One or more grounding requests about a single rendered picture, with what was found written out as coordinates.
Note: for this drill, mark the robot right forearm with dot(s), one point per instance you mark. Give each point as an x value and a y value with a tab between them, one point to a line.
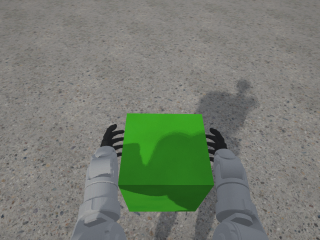
233	193

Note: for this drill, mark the robot left forearm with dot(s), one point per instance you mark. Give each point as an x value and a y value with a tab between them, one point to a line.
100	203

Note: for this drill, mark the carton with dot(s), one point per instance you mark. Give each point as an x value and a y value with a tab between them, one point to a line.
165	164

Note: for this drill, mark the robot left upper arm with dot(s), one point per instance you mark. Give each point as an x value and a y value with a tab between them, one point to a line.
109	230

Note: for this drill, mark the robot right upper arm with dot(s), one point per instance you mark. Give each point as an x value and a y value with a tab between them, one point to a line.
229	230

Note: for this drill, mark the left robot hand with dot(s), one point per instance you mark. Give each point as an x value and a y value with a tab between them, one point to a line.
108	141

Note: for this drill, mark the right robot hand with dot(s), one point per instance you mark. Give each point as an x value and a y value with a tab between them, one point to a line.
219	142

